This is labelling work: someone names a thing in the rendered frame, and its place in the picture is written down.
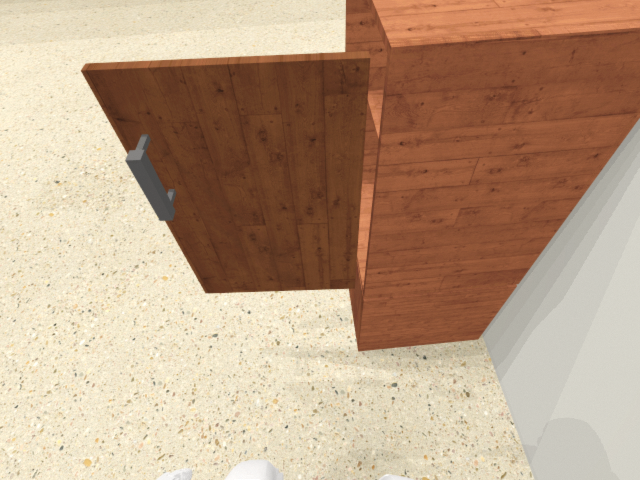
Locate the cupboard door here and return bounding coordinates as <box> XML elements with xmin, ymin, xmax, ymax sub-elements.
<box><xmin>81</xmin><ymin>51</ymin><xmax>370</xmax><ymax>294</ymax></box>

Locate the robot left thigh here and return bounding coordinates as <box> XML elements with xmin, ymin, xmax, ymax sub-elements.
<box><xmin>224</xmin><ymin>460</ymin><xmax>284</xmax><ymax>480</ymax></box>

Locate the handle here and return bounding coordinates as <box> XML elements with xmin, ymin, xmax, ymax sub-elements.
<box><xmin>125</xmin><ymin>134</ymin><xmax>176</xmax><ymax>221</ymax></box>

